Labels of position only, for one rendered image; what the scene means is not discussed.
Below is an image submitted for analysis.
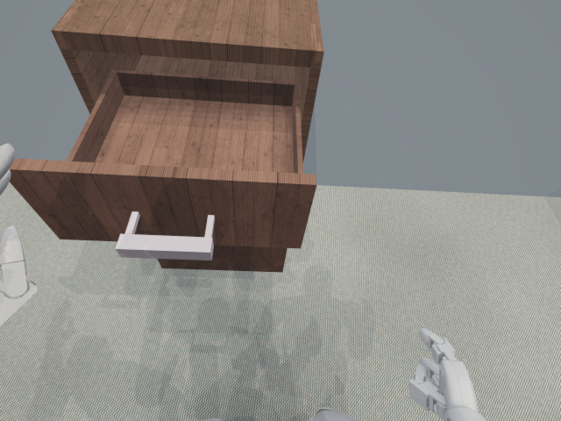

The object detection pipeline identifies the robot left hand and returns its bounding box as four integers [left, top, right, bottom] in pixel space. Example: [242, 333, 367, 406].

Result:
[0, 144, 38, 326]

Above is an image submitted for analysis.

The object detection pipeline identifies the cabinet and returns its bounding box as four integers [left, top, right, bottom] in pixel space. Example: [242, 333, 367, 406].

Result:
[51, 0, 324, 272]

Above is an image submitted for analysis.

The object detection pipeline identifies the robot right shin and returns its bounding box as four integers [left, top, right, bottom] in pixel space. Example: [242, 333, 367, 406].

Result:
[314, 408, 332, 416]

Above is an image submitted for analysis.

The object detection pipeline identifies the drawer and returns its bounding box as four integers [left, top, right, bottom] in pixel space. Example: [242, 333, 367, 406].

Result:
[9, 69, 316, 248]

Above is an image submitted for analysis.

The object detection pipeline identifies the handle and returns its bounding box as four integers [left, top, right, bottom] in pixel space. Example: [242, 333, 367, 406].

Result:
[116, 211, 215, 260]

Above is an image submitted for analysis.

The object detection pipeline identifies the robot right hand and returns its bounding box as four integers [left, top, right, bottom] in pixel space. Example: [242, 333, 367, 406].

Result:
[409, 328, 479, 419]

